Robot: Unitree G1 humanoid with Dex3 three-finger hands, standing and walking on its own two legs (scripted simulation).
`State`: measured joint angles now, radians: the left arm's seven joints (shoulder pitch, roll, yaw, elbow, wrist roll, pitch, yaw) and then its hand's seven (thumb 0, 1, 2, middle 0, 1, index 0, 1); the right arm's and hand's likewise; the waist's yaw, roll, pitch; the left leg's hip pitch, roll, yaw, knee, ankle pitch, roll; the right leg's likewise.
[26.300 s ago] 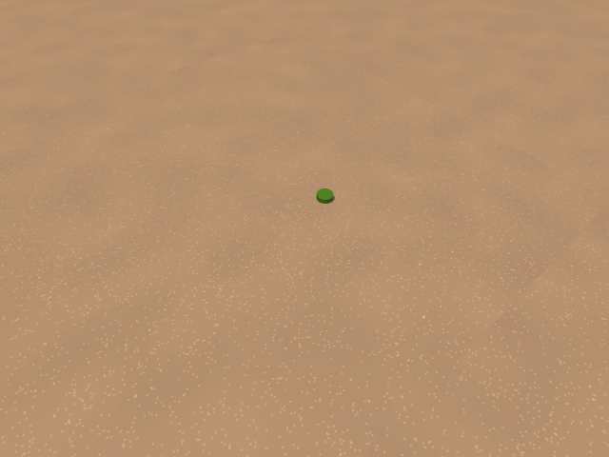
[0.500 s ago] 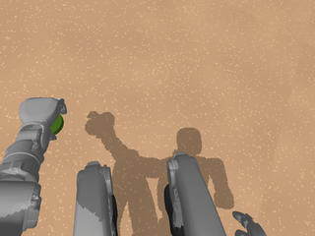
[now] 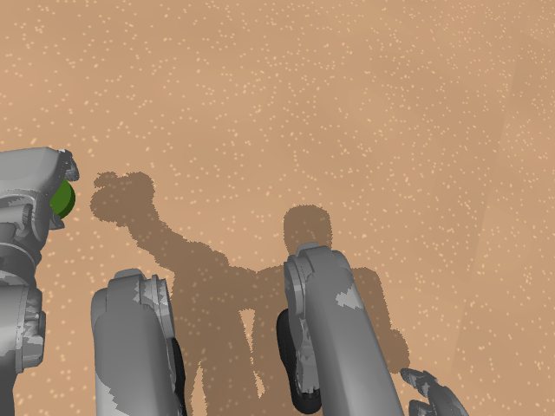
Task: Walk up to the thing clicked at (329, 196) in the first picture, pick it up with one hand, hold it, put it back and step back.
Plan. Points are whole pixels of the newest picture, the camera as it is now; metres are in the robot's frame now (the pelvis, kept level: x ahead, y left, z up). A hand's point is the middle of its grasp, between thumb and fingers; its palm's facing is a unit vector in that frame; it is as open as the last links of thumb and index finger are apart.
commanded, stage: crouch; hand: left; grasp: from above
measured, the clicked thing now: (45, 197) +0.46 +0.29 -0.19
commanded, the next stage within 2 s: lower in 0.42 s
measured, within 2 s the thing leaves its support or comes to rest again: rests again in 1.68 s
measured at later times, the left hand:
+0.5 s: hand (56, 203) +0.45 +0.28 -0.21, palm faces -0.46 -0.05 -0.88, open 8.9 cm
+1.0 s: hand (70, 209) +0.46 +0.27 -0.27, palm faces -0.46 -0.08 -0.88, open 8.9 cm
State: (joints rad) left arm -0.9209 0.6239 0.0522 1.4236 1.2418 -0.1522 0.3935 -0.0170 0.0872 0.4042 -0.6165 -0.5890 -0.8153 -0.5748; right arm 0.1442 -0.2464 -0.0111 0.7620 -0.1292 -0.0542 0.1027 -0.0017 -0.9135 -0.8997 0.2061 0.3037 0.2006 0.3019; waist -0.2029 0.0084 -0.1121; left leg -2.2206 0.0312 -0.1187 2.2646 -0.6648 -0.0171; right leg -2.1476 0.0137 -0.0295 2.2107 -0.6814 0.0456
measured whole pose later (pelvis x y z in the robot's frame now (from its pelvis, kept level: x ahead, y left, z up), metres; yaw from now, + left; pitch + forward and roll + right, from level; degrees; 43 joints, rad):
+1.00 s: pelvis +0.01 +0.00 -0.07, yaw -4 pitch +32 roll -9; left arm -0.97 0.79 0.15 1.60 1.31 -0.23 0.54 -0.02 0.09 0.41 -0.62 -0.56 -0.81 -0.58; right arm 0.12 -0.28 0.11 0.76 -0.22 -0.10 0.16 0.00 -0.91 -0.90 0.21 0.30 0.20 0.30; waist -0.28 -0.05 0.02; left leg -2.37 0.02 -0.20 2.50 -0.70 -0.04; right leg -2.28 0.04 -0.08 2.40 -0.70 0.05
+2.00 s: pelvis +0.01 +0.01 -0.08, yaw -8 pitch +27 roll -13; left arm -1.01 0.93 0.16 1.79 1.31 -0.23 0.68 -0.02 0.09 0.37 -0.65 -0.53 -0.84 -0.54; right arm 0.05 -0.32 0.25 0.74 -0.31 -0.24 0.28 0.00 -0.91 -0.90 0.21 0.30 0.20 0.30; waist -0.35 -0.12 0.14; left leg -2.36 0.02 -0.28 2.59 -0.74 -0.03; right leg -2.24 0.07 -0.13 2.43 -0.70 0.08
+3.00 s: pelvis +0.01 +0.01 -0.08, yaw -9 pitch +27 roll -14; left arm -1.01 0.98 0.13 1.77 1.28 -0.23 0.66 0.00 -0.46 0.92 -0.11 -1.02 -0.11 -1.00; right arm 0.04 -0.34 0.28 0.72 -0.31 -0.27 0.30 0.00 -0.90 -0.90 0.21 0.31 0.20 0.30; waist -0.35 -0.14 0.17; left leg -2.35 0.02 -0.30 2.59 -0.74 -0.03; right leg -2.22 0.07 -0.15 2.41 -0.69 0.08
